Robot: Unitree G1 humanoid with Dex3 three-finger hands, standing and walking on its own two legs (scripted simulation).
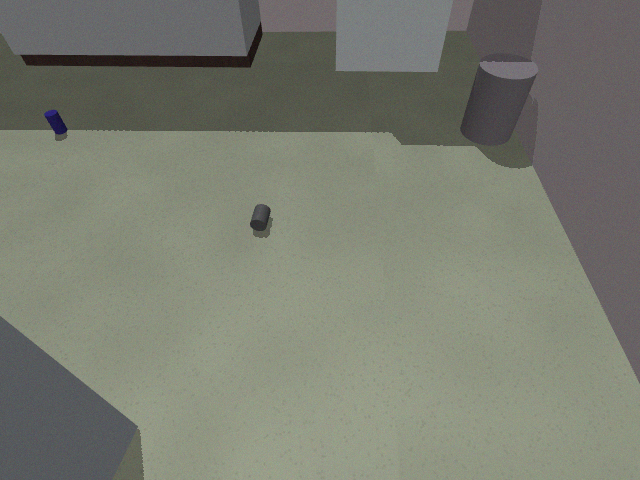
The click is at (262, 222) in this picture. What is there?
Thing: lying can
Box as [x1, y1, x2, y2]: [250, 204, 270, 230]
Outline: 258,204 255,206 250,225 252,228 256,230 263,230 266,226 270,210 266,205
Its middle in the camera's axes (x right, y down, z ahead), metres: -0.23 -0.08 +1.69
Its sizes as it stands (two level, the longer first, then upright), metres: 0.094 0.071 0.071
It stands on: the floor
